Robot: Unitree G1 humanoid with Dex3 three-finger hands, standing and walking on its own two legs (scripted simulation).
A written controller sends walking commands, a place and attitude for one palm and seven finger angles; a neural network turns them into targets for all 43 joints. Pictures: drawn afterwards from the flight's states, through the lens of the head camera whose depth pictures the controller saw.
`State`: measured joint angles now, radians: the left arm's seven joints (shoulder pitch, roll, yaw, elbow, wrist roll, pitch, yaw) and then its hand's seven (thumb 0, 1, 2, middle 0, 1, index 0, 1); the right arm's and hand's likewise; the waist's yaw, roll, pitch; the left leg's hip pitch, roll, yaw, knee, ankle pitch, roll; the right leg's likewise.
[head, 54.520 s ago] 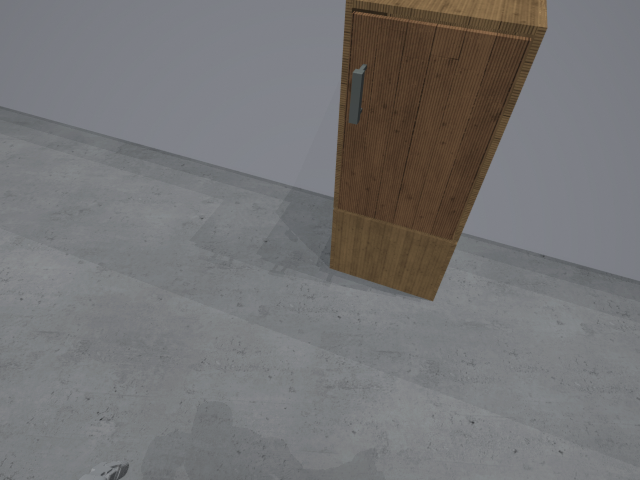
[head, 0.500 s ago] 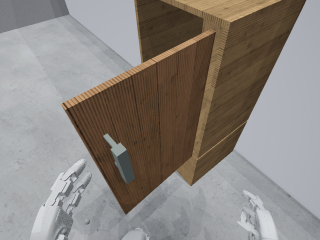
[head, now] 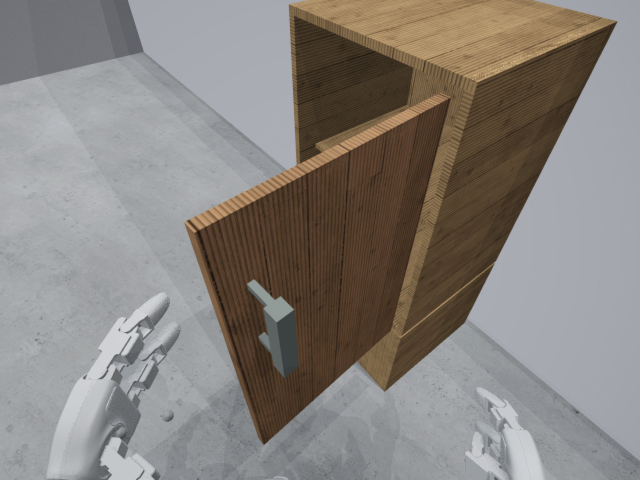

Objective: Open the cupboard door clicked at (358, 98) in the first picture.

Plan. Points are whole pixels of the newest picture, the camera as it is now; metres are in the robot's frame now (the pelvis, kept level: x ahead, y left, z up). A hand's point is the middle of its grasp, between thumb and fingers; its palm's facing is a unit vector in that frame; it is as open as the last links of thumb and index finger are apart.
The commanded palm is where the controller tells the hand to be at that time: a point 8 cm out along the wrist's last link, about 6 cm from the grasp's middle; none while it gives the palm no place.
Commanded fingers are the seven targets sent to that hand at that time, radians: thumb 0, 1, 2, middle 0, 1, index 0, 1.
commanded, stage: draw the hand back to the body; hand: left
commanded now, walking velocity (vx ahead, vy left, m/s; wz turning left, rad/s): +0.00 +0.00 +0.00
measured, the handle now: (271, 328) +0.28 +0.09 +0.07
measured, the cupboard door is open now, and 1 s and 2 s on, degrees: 94 94 94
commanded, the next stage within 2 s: step back with the hand held close in 1.20 s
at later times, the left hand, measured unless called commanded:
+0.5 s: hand (77, 349) +0.20 +0.24 +0.16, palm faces +0.30 -0.88 -0.37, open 13.0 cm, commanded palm +0.15 +0.28 +0.19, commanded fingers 0.00 0.38 0.68 -0.18 -0.30 -0.18 -0.30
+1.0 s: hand (59, 287) +0.23 +0.25 +0.21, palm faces +0.42 -0.83 -0.38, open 7.7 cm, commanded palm +0.18 +0.29 +0.23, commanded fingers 0.00 0.90 0.90 -0.20 -0.30 -0.20 -0.30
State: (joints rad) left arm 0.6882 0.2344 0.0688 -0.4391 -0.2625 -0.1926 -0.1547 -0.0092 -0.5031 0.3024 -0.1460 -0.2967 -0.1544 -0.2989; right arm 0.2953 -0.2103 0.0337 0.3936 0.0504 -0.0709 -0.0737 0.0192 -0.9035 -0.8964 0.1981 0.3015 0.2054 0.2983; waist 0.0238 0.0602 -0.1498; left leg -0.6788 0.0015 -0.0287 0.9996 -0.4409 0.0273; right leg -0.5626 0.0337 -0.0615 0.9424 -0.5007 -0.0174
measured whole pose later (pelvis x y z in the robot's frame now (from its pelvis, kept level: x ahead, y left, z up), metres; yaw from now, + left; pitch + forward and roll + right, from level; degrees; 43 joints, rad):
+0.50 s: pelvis +0.02 +0.02 +0.04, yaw -1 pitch +1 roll -2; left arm 0.64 0.35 0.18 -0.53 -0.06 0.00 0.13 0.00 0.04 0.54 -0.17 -0.30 -0.18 -0.30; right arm 0.27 -0.22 0.07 0.50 0.02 -0.09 -0.11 0.02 -0.90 -0.90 0.20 0.30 0.21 0.30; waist 0.06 0.04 -0.07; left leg -0.36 -0.02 0.01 0.68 -0.34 0.05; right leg -0.24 0.01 -0.02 0.61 -0.38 0.01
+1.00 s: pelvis +0.03 -0.01 +0.06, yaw -1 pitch -3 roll +0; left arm 0.48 0.35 0.33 -0.42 -0.09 -0.03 0.11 0.01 0.82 0.87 -0.20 -0.30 -0.21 -0.30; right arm 0.20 -0.24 0.03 0.59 0.01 -0.06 -0.09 0.02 -0.90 -0.90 0.20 0.30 0.21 0.30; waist 0.07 0.05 0.00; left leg -0.16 -0.01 0.01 0.46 -0.25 0.02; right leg -0.07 0.02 -0.01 0.42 -0.30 -0.02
